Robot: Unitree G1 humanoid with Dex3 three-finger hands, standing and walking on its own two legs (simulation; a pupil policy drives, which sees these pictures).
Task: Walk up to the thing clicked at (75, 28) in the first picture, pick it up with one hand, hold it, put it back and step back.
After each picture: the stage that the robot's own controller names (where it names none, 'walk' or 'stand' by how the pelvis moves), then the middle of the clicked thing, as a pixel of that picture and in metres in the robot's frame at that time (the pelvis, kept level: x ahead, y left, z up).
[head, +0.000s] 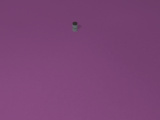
stand; (75, 26) +1.80 +0.10 -0.72
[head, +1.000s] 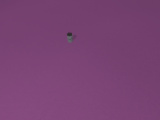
walk; (69, 37) +1.66 +0.28 -0.71
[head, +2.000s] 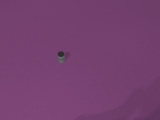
walk; (61, 57) +1.13 +0.30 -0.71
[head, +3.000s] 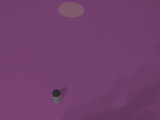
walk; (56, 96) +0.71 +0.22 -0.70
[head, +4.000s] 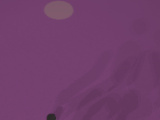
walk; out of the picture +0.46 +0.19 -0.70
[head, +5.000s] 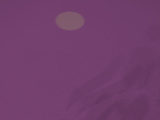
stand; out of the picture +0.40 +0.19 -0.72
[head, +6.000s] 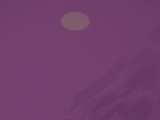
stand; out of the picture +0.41 +0.17 -0.73
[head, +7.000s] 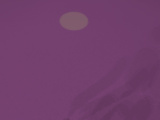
stand; out of the picture +0.42 +0.18 -0.73
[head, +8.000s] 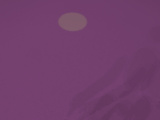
stand; out of the picture +0.41 +0.18 -0.73
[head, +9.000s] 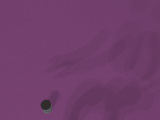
go down; (46, 106) +0.43 +0.20 -0.64
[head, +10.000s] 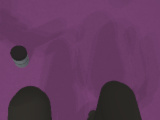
go down; (20, 57) +0.49 +0.23 -0.30
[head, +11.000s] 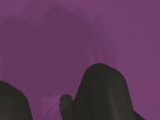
close in; out of the picture +0.47 +0.27 -0.23
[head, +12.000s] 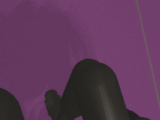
close; out of the picture +0.47 +0.28 -0.22
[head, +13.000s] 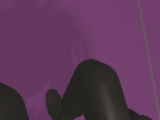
lift; out of the picture +0.44 +0.27 -0.23
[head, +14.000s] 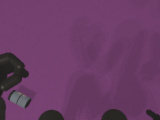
close; (19, 99) +0.40 +0.35 -0.51
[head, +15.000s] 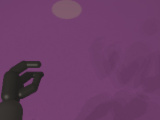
close; out of the picture +0.39 +0.34 -0.70
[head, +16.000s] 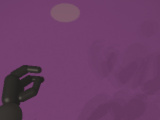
hold; out of the picture +0.41 +0.33 -0.71
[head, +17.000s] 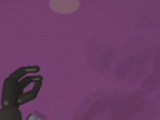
stand; out of the picture +0.43 +0.32 -0.69
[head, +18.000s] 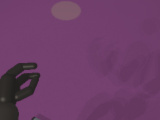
stand; out of the picture +0.44 +0.31 -0.70
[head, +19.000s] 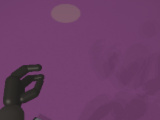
stand; out of the picture +0.46 +0.30 -0.70
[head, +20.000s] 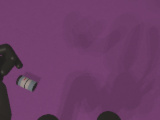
crouch; (26, 83) +0.51 +0.31 -0.54
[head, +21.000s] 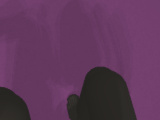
lower; out of the picture +0.52 +0.37 -0.28
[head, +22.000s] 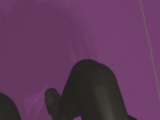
lower; out of the picture +0.50 +0.40 -0.25
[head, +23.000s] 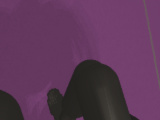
lower; out of the picture +0.50 +0.40 -0.25
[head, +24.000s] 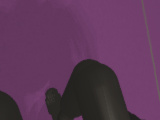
lower; out of the picture +0.51 +0.40 -0.26
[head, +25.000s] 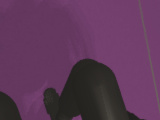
lower; out of the picture +0.51 +0.40 -0.26
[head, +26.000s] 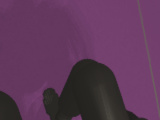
open; out of the picture +0.51 +0.40 -0.26
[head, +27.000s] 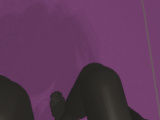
stand; out of the picture +0.52 +0.39 -0.26
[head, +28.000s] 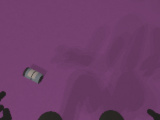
walk; (33, 75) +0.55 +0.29 -0.54
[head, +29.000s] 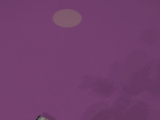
stand; out of the picture +0.50 +0.27 -0.69
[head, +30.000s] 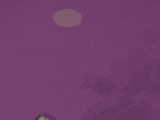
stand; out of the picture +0.50 +0.28 -0.69
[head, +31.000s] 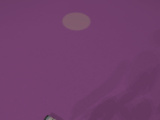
stand; out of the picture +0.51 +0.26 -0.74
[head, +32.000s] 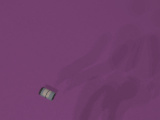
walk; (47, 93) +0.56 +0.22 -0.73
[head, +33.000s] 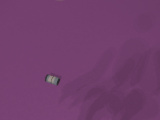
walk; (52, 79) +0.76 +0.31 -0.72
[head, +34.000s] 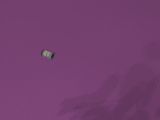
walk; (47, 54) +1.10 +0.35 -0.72
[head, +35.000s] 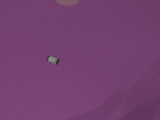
stand; (52, 60) +1.18 +0.33 -0.75
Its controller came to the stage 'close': yes
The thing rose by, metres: 0.12
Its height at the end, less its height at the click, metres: -0.02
